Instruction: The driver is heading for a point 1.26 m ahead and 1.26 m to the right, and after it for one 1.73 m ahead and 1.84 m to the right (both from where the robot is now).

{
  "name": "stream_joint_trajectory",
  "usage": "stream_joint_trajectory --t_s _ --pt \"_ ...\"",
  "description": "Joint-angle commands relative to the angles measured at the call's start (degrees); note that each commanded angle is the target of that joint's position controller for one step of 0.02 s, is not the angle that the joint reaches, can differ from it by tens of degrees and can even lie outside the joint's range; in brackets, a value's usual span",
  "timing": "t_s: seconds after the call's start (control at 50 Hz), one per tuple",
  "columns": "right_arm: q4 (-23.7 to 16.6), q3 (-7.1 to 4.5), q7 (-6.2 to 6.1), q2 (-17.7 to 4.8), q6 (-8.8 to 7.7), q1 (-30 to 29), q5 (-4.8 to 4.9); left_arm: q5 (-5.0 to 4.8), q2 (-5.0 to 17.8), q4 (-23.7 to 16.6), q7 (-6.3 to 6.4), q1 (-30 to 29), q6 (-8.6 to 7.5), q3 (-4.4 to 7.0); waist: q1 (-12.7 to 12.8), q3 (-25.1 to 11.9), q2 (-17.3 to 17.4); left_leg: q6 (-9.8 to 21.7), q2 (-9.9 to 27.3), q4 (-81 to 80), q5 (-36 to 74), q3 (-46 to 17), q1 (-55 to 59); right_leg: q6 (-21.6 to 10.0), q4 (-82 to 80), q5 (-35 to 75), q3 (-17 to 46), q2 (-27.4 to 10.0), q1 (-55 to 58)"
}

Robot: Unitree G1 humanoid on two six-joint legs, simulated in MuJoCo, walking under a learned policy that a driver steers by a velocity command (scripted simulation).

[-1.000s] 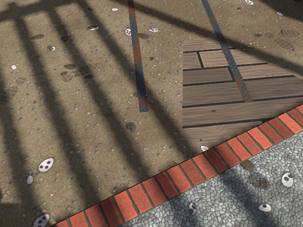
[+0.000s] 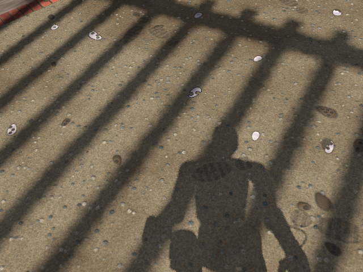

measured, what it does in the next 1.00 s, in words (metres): walks ahead, turning right: right foot, then left foot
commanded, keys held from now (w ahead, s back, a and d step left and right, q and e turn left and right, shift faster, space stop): w+e+shift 1.00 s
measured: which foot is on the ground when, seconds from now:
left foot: down 0.00-0.24, up 0.26-0.66, down 0.68-1.00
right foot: up 0.00-0.20, down 0.22-0.66, up 0.68-1.00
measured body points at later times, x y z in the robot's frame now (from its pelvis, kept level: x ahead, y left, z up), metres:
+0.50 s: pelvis +0.47 -0.15 +0.03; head +0.49 -0.16 +0.48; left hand +0.47 +0.12 -0.10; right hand +0.65 -0.42 -0.04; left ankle +0.67 -0.01 -0.65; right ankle +0.40 -0.18 -0.72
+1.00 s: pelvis +0.92 -0.30 +0.01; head +0.93 -0.32 +0.46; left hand +1.28 -0.31 -0.03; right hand +0.66 -0.47 -0.11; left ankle +0.86 -0.11 -0.72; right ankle +0.98 -0.48 -0.65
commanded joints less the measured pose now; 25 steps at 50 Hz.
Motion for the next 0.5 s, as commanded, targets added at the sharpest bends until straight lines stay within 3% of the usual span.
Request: stream_joint_trajectory --t_s 0.02,0.04,0.06,0.08,0.12,0.16,0.18,0.2,0.22,0.24,0.26,0.28,0.3,0.32,0.34,0.36,0.38,0.44,0.5 --pt "-5.75 -1.26 -0.68 -8.14 -4.34 -5.64 0.43 0.22 10.12 -4.36 -0.88 0.91 0.98 2.5 4.6 3.97 -10.33 11.13 27.57 -20.73 18.93 -27.44 -11.68 1.92 -18.91 5.64 -0.96 -5.25 -3.75" --pt "-5.19 -1.27 -0.23 -8.28 -5.25 -5.86 0.4 -0.47 7.54 -4.48 -1.38 0.07 0.86 1.81 4.69 2.84 -7.63 8.89 24.21 -21.03 20.13 -21.62 -14.89 0.73 -25.77 13.62 -2.49 -5.16 1.99" --pt "-4.88 -1.29 0.37 -7.63 -5.84 -5.98 0.93 -1.8 6.14 -4.0 -1.88 0.26 0.65 1.52 4.11 1.37 -3.27 6.13 20.66 -21.77 19.73 -15.52 -16.11 -1.45 -32.14 23.02 -4.54 -4.16 8.13" --pt "-4.33 -1.07 0.99 -6.64 -6.31 -4.62 1.52 -3.06 6.79 -3.61 -2.28 -1.64 0.45 1.9 2.1 1.14 -1.44 4.47 18.76 -23.88 17.86 -12.0 -14.76 -3.33 -35.74 30.07 -6.62 -2.69 11.2" --pt "-2.77 -0.8 1.61 -6.5 -6.42 -0.83 2.2 -3.25 7.74 -4.3 -2.83 -7.15 0.33 2.45 -1.48 3.93 -1.61 2.97 18.75 -27.32 23.91 -8.1 -5.6 -6.93 -40.86 34.73 -9.71 -0.36 7.91" --pt "-1.73 -1.27 1.41 -9.19 -6.17 1.23 1.24 -2.61 8.71 -4.43 -3.02 -7.6 0.29 3.14 -1.41 2.71 -1.4 0.92 20.58 -22.57 47.58 -4.05 7.5 -9.94 -44.18 29.23 -12.22 4.38 6.04" --pt "-1.86 -1.61 0.92 -10.49 -5.75 0.9 0.17 -2.49 9.87 -3.58 -3.24 -4.13 0.3 3.91 0.76 -0.69 0.55 -0.5 21.71 -16.51 59.93 -1.95 13.21 -10.86 -44.32 25.09 -13.64 7.32 7.63" --pt "-2.19 -1.77 0.31 -11.09 -4.89 -0.63 -1.06 -2.52 11.33 -1.36 -3.27 3.83 0.54 4.92 5.07 -5.29 2.62 -1.67 22.58 -5.72 68.82 0.08 15.2 -11.47 -42.9 20.71 -15.01 10.35 13.57" --pt "-3.17 -1.8 -0.19 -10.93 -3.92 -4.04 -1.8 -2.45 13.03 3.03 -2.99 17.63 1.04 6.18 12.32 -10.88 3.04 -3.1 22.06 11.04 70.25 2.41 11.49 -12.33 -42.94 17.14 -15.49 12.77 25.48" --pt "-4.1 -1.35 -0.15 -9.11 -3.9 -6.64 -1.34 -2.44 17.3 5.53 -2.26 27.89 1.86 7.94 17.7 -12.88 -1.69 -4.88 16.83 37.23 56.45 4.84 1.39 -15.21 -45.6 6.14 -6.34 8.86 34.21" --pt "-7.11 0.6 1.69 -0.19 -5.24 -1.63 0.73 -2.21 20.02 6.75 -2.32 24.03 3.11 8.47 6.75 -15.5 -26.0 -8.64 4.93 58.48 -2.08 1.18 -23.2 -23.52 -60.29 -8.84 30.62 -3.57 44.48" --pt "-9.31 1.53 1.41 -2.73 -6.26 -1.88 -0.08 -2.2 17.38 3.61 -3.11 14.88 3.09 7.77 4.17 -14.43 -18.11 -7.06 8.47 59.81 -2.95 -6.75 -31.52 -25.18 -69.13 -14.79 44.53 -7.13 44.54" --pt "-10.0 1.48 1.36 -4.43 -6.72 -7.01 -0.39 -2.11 14.68 2.36 -2.97 11.48 2.72 7.39 4.02 -10.09 -6.53 -6.61 12.59 55.8 1.09 -8.53 -31.91 -23.91 -68.61 -13.67 38.84 -7.27 38.44" --pt "-10.9 1.93 1.31 -3.84 -6.89 -9.83 -0.65 -1.92 12.65 3.69 -2.69 11.73 2.48 6.97 2.62 -5.34 0.92 -6.74 15.09 48.92 2.67 -8.3 -29.4 -21.87 -68.41 -6.52 33.33 -5.23 30.02" --pt "-12.46 2.34 1.32 -2.58 -6.37 -12.48 -1.54 -1.87 12.28 4.29 -2.17 11.28 2.0 6.66 1.08 -2.86 2.29 -7.44 16.95 43.83 2.08 -8.51 -27.29 -20.4 -68.03 -0.94 27.63 -2.5 23.95" --pt "-13.01 2.83 1.55 -1.88 -5.35 -12.58 -2.45 -2.0 11.99 4.73 -1.7 10.76 1.45 6.19 -0.74 -1.84 1.52 -8.5 17.69 40.81 1.68 -8.15 -24.76 -19.81 -68.5 3.21 24.2 -0.34 19.45" --pt "-13.57 3.22 1.65 -1.33 -4.43 -12.49 -2.66 -2.58 12.12 4.99 -1.49 10.86 0.92 6.09 -1.67 -1.42 -0.03 -9.49 18.37 37.6 1.16 -7.65 -23.83 -19.8 -69.34 6.01 21.47 1.33 17.02" --pt "-17.79 4.07 1.92 -1.92 -3.57 -21.18 -2.03 -3.43 13.43 4.07 -1.56 11.86 -0.36 6.48 -0.37 1.72 -1.08 -12.82 18.74 23.85 6.29 -3.75 -23.27 -20.48 -74.2 13.05 16.99 4.34 10.27" --pt "-20.98 5.02 2.77 -0.61 -3.9 -28.93 -0.9 -3.47 14.1 3.53 -1.97 13.18 -0.45 7.41 3.03 2.14 -2.14 -14.26 17.05 8.03 19.68 -1.77 -19.11 -17.67 -74.72 23.83 14.18 6.82 9.87"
